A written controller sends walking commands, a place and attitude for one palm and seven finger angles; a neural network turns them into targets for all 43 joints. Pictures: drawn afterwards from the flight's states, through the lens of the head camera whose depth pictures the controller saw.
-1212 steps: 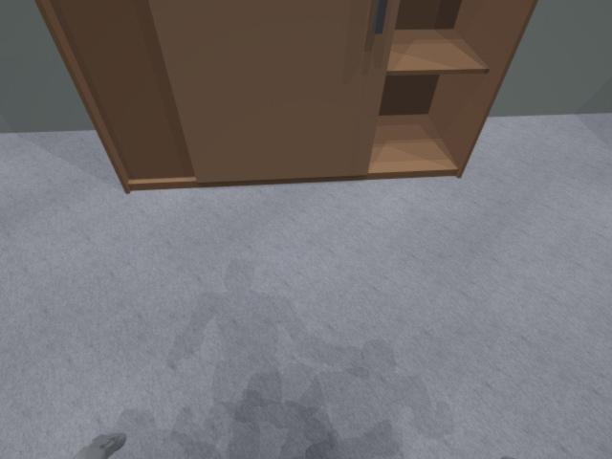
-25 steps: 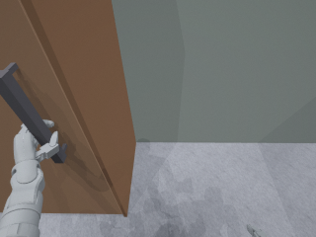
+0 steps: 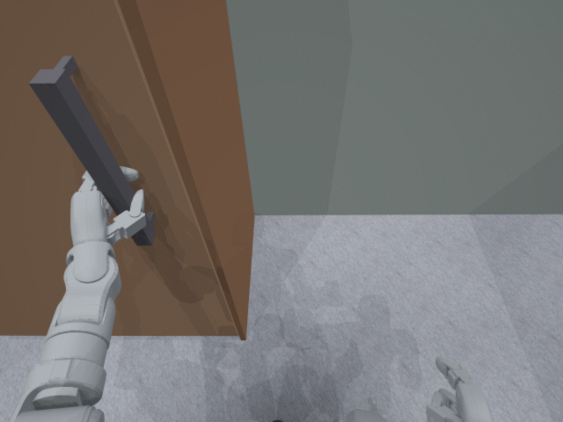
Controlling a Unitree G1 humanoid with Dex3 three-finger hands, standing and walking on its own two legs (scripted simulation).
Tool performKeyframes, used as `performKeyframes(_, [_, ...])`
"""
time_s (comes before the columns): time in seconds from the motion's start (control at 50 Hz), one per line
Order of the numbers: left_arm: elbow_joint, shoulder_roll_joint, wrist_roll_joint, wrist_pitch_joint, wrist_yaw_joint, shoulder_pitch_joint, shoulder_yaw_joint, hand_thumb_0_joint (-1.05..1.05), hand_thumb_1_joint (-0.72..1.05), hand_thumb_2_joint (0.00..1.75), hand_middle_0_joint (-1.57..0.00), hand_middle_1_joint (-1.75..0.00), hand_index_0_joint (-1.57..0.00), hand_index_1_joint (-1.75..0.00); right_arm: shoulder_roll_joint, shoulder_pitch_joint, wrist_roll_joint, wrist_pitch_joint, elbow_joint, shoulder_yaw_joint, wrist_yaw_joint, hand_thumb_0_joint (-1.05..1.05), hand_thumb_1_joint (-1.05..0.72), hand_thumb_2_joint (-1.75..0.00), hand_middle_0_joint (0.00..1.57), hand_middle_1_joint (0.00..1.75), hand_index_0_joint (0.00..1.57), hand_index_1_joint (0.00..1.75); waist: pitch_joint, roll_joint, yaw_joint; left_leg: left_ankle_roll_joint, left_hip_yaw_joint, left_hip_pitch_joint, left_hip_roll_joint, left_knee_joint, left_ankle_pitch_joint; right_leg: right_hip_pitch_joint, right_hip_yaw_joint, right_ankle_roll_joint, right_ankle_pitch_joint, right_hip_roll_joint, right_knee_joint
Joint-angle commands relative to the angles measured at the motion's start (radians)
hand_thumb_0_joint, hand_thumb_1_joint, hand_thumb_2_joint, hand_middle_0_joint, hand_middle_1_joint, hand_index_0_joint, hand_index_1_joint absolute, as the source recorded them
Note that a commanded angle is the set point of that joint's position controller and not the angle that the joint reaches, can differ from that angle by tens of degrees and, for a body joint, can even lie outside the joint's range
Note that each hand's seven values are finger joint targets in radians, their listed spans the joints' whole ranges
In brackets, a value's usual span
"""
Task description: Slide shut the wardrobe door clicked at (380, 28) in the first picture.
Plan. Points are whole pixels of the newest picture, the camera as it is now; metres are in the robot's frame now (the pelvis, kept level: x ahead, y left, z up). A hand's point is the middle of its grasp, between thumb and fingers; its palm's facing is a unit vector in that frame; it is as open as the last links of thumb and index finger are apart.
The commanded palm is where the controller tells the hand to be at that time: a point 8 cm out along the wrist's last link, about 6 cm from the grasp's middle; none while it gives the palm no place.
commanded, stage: stop walking and hold the door there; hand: left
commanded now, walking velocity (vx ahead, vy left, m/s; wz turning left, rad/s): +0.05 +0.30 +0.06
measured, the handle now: (114, 168) +0.42 +0.27 +0.13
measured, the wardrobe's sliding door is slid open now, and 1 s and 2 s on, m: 0.00 0.00 0.00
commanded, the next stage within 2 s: loosen the grip on the handle in 1.58 s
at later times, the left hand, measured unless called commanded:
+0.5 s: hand (131, 217) +0.37 +0.25 +0.08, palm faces +0.07 -0.99 -0.10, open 6.3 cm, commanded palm +0.34 +0.27 +0.08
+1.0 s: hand (129, 216) +0.36 +0.25 +0.08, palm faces +0.04 -1.00 -0.09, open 6.4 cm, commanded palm +0.34 +0.25 +0.08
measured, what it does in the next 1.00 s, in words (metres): steps to the left: right foot, then left foot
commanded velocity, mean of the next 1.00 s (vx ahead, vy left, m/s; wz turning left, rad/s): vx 0.03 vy -0.03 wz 0.03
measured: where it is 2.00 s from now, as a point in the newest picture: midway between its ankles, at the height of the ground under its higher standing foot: outside the picture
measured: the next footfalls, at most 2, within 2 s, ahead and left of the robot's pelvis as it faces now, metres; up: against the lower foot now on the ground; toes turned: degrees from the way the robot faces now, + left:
right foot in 0.14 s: -0.02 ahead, -0.10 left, +0.00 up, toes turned -13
left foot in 0.40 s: +0.01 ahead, +0.26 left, +0.00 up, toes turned +4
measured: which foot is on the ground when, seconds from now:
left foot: down 0.00-0.14, up 0.16-0.38, down 0.40-1.00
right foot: up 0.00-0.12, down 0.14-0.40, up 0.42-0.52, down 0.54-0.76, up 0.78-1.00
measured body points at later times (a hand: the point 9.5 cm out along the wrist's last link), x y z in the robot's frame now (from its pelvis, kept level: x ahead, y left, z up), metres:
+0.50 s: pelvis -0.03 +0.12 -0.02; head +0.05 +0.13 +0.42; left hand +0.36 +0.30 +0.08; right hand +0.12 -0.12 -0.14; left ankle +0.02 +0.31 -0.73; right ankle -0.04 -0.02 -0.72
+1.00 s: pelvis -0.02 +0.13 +0.00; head +0.04 +0.14 +0.45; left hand +0.35 +0.30 +0.09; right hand +0.16 -0.07 -0.11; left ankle -0.02 +0.27 -0.73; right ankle +0.01 +0.02 -0.72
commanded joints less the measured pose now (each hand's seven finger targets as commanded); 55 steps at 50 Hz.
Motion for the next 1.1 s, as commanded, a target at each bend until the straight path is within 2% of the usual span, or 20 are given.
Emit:
performKeyframes(0.0, [-0.240,0.112,0.017,-0.049,-0.036,-0.275,-0.058,0.00,0.90,0.90,-0.45,-1.40,-0.45,-1.40,-0.132,-0.059,-0.015,-0.078,-0.100,-0.039,0.006,0.00,-0.90,-0.90,0.20,0.30,0.20,0.30,-0.305,0.028,0.000,-0.071,-0.213,0.246,0.250,-0.182,0.073,0.039,-0.078,0.004,-0.037,-0.008,-0.018])
performKeyframes(0.08, [-0.266,0.165,0.004,-0.028,-0.025,-0.253,-0.014,0.00,0.90,0.90,-0.45,-1.40,-0.45,-1.40,-0.123,-0.120,-0.048,-0.095,-0.125,-0.032,0.035,0.00,-0.90,-0.90,0.20,0.30,0.20,0.30,-0.305,0.133,0.064,-0.323,-0.111,0.043,0.140,-0.163,0.066,0.408,-0.173,-0.054,0.002,0.000,-0.443])
performKeyframes(0.1, [-0.261,0.191,0.009,-0.036,-0.023,-0.233,0.006,0.00,0.90,0.90,-0.45,-1.40,-0.45,-1.40,-0.136,-0.125,-0.048,-0.088,-0.122,-0.039,0.051,0.00,-0.90,-0.90,0.20,0.30,0.20,0.30,-0.292,-0.016,0.094,-0.375,-0.101,-0.094,0.064,0.186,-0.013,0.502,-0.050,-0.139,0.145,-0.144,-0.652])
performKeyframes(0.12, [-0.261,0.214,0.022,-0.066,-0.027,-0.269,-0.005,0.00,0.90,0.90,-0.45,-1.40,-0.45,-1.40,-0.141,-0.095,-0.035,-0.074,-0.107,-0.032,0.061,0.00,-0.90,-0.90,0.20,0.30,0.20,0.30,-0.225,-0.454,0.083,-0.267,-0.295,-0.285,0.033,0.719,-0.423,0.401,0.541,-0.305,0.304,-0.555,-0.755])
performKeyframes(0.14, [-0.150,0.205,0.009,-0.055,-0.022,-0.234,0.036,0.00,0.90,0.90,-0.45,-1.40,-0.45,-1.40,-0.170,-0.076,-0.057,-0.072,-0.080,-0.026,0.058,0.00,-0.90,-0.90,0.20,0.30,0.20,0.30,-0.191,-0.320,0.060,-0.231,-0.393,-0.351,0.053,0.857,-0.410,0.316,0.510,-0.320,0.590,-0.630,-0.696])
performKeyframes(0.2, [-0.305,0.145,0.020,-0.085,-0.038,-0.406,-0.019,0.00,0.90,0.90,-0.45,-1.40,-0.45,-1.40,-0.080,-0.043,-0.034,-0.087,-0.078,0.010,0.056,0.00,-0.90,-0.90,0.20,0.30,0.20,0.30,-0.292,-0.304,-0.013,-0.226,-0.346,-0.385,0.099,0.850,-0.277,0.487,0.127,-0.160,0.827,-0.427,-0.510])
performKeyframes(0.24, [-0.294,0.272,0.033,-0.109,-0.034,-0.325,0.095,0.00,0.90,0.90,-0.45,-1.40,-0.45,-1.40,-0.081,-0.063,-0.040,-0.071,-0.064,0.006,0.042,0.00,-0.90,-0.90,0.20,0.30,0.20,0.30,-0.247,-0.272,0.004,-0.209,-0.219,-0.253,0.093,0.592,-0.256,0.420,-0.001,-0.083,0.896,-0.357,-0.484])
performKeyframes(0.32, [-0.476,0.091,0.015,-0.097,-0.066,-0.354,-0.039,0.00,0.90,0.90,-0.45,-1.40,-0.45,-1.40,-0.033,-0.091,-0.035,-0.077,-0.093,0.002,0.003,0.00,-0.90,-0.90,0.20,0.30,0.20,0.30,-0.314,-0.182,-0.013,-0.185,0.003,0.136,-0.017,0.053,-0.031,0.321,-0.120,-0.038,0.742,-0.187,-0.308])
performKeyframes(0.34, [-0.525,0.053,0.010,-0.093,-0.071,-0.346,-0.080,0.00,0.90,0.90,-0.45,-1.40,-0.45,-1.40,-0.052,-0.083,-0.033,-0.079,-0.107,-0.012,-0.004,0.00,-0.90,-0.90,0.20,0.30,0.20,0.30,-0.335,-0.079,-0.036,-0.187,-0.030,0.280,0.032,0.026,0.094,0.216,-0.133,-0.011,0.562,-0.142,-0.187])
performKeyframes(0.38, [-0.688,-0.061,0.002,-0.112,-0.087,-0.401,-0.189,0.00,0.90,0.90,-0.45,-1.40,-0.45,-1.40,-0.104,-0.056,-0.026,-0.100,-0.131,-0.039,0.008,0.00,-0.90,-0.90,0.20,0.30,0.20,0.30,-0.439,0.294,-0.044,-0.017,-0.466,0.448,0.349,-0.007,0.637,-0.050,-0.065,0.026,-0.158,0.021,0.191])
performKeyframes(0.4, [-0.681,-0.107,0.018,-0.116,-0.093,-0.428,-0.223,0.00,0.90,0.90,-0.45,-1.40,-0.45,-1.40,-0.097,-0.048,-0.030,-0.111,-0.111,-0.047,0.019,0.00,-0.90,-0.90,0.20,0.30,0.20,0.30,-0.396,0.195,-0.045,0.025,-0.523,0.404,0.381,-0.042,0.532,-0.057,0.007,0.007,-0.189,0.042,0.222])
performKeyframes(0.42, [-0.636,-0.205,0.015,-0.110,-0.117,-0.436,-0.316,0.00,0.90,0.90,-0.45,-1.40,-0.45,-1.40,-0.092,-0.047,-0.019,-0.121,-0.116,-0.052,0.027,0.00,-0.90,-0.90,0.20,0.30,0.20,0.30,-0.300,0.008,-0.043,0.029,-0.497,0.284,0.385,-0.071,0.400,-0.048,0.017,0.011,-0.131,0.024,0.100])
performKeyframes(0.48, [-0.627,-0.113,0.022,-0.090,-0.103,-0.452,-0.253,0.00,0.90,0.90,-0.45,-1.40,-0.45,-1.40,-0.064,-0.072,-0.035,-0.133,-0.069,-0.032,0.044,0.00,-0.90,-0.90,0.20,0.30,0.20,0.30,-0.346,0.285,-0.038,-0.019,-0.310,0.277,0.311,0.102,0.577,0.096,-0.012,-0.008,0.031,0.030,-0.190])
performKeyframes(0.52, [-0.586,-0.100,0.025,-0.084,-0.106,-0.466,-0.252,0.00,0.90,0.90,-0.45,-1.40,-0.45,-1.40,-0.069,-0.071,-0.028,-0.130,-0.077,-0.032,0.056,0.00,-0.90,-0.90,0.20,0.30,0.20,0.30,-0.383,0.233,-0.022,-0.055,-0.282,0.182,0.292,0.144,0.346,0.257,0.008,-0.019,0.174,0.045,-0.364])
performKeyframes(0.6, [-0.470,-0.073,0.018,-0.053,-0.113,-0.459,-0.231,0.00,0.90,0.90,-0.45,-1.40,-0.45,-1.40,-0.039,-0.076,-0.020,-0.125,-0.097,-0.021,0.044,0.00,-0.90,-0.90,0.20,0.30,0.20,0.30,-0.326,-0.473,-0.009,-0.164,-0.195,-0.112,0.041,0.507,-0.314,0.378,0.309,-0.167,0.537,-0.177,-0.565])
performKeyframes(0.68, [-0.441,-0.114,0.018,-0.072,-0.109,-0.486,-0.249,0.00,0.90,0.90,-0.45,-1.40,-0.45,-1.40,-0.032,-0.063,-0.036,-0.134,-0.054,0.006,0.016,0.00,-0.90,-0.90,0.20,0.30,0.20,0.30,-0.404,-0.229,-0.030,-0.145,-0.166,0.082,0.065,0.083,-0.100,0.417,0.089,-0.112,0.798,-0.101,-0.344])
performKeyframes(0.74, [-0.463,-0.238,0.007,-0.080,-0.125,-0.521,-0.382,0.00,0.90,0.90,-0.45,-1.40,-0.45,-1.40,-0.070,-0.070,-0.038,-0.122,-0.086,-0.006,0.036,0.00,-0.90,-0.90,0.20,0.30,0.20,0.30,-0.438,0.210,-0.034,0.033,-0.566,0.499,0.427,-0.039,0.740,-0.054,0.043,0.000,-0.039,0.044,-0.002])
performKeyframes(0.84, [-0.439,-0.293,0.023,-0.055,-0.129,-0.591,-0.448,0.00,0.90,0.90,-0.45,-1.40,-0.45,-1.40,-0.048,-0.045,-0.033,-0.136,-0.061,-0.002,0.059,0.00,-0.90,-0.90,0.20,0.30,0.20,0.30,-0.352,0.098,-0.038,-0.014,-0.322,0.475,0.314,-0.015,0.656,-0.038,0.023,-0.013,0.080,0.038,-0.098])
performKeyframes(1.0, [-0.374,-0.292,0.015,-0.050,-0.134,-0.522,-0.455,0.00,0.90,0.90,-0.45,-1.40,-0.45,-1.40,-0.048,-0.054,-0.028,-0.132,-0.100,0.007,0.034,0.00,-0.90,-0.90,0.20,0.30,0.20,0.30,-0.346,0.058,-0.030,-0.095,-0.211,0.272,0.228,0.021,0.337,0.298,0.001,-0.016,0.390,0.045,-0.520])
performKeyframes(1.08, [-0.341,-0.186,0.010,-0.042,-0.119,-0.404,-0.359,0.00,0.90,0.90,-0.45,-1.40,-0.45,-1.40,-0.038,-0.031,-0.024,-0.112,-0.092,-0.003,0.013,0.00,-0.90,-0.90,0.20,0.30,0.20,0.30,-0.386,-0.251,-0.028,-0.169,-0.167,0.131,0.078,0.114,0.003,0.386,0.207,-0.078,0.734,-0.119,-0.548])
